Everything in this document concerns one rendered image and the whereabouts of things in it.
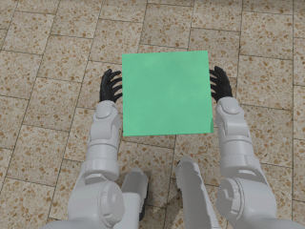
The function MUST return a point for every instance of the right robot upper arm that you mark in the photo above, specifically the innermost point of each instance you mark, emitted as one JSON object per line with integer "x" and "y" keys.
{"x": 249, "y": 204}

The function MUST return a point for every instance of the robot right forearm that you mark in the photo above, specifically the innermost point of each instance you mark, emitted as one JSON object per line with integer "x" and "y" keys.
{"x": 235, "y": 143}

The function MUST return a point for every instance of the carton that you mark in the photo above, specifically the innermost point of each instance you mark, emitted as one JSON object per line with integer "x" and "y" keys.
{"x": 166, "y": 93}

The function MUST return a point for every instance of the robot left forearm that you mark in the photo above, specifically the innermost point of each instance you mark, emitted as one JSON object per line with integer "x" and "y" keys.
{"x": 102, "y": 148}

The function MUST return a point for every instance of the robot left shin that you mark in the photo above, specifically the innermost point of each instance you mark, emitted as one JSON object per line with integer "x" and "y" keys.
{"x": 137, "y": 169}

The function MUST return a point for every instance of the left robot upper arm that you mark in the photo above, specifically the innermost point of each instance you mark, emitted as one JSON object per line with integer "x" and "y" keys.
{"x": 98, "y": 205}

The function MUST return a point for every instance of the robot right hand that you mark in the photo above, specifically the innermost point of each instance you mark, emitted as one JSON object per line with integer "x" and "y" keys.
{"x": 222, "y": 85}

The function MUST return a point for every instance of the robot shin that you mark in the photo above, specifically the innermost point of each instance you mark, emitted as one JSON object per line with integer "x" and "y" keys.
{"x": 137, "y": 169}
{"x": 187, "y": 158}

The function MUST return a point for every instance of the robot right shin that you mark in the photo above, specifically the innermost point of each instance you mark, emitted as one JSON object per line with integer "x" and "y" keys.
{"x": 187, "y": 158}

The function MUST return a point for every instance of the robot left hand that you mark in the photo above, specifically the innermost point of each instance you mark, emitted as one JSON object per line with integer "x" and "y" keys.
{"x": 106, "y": 87}

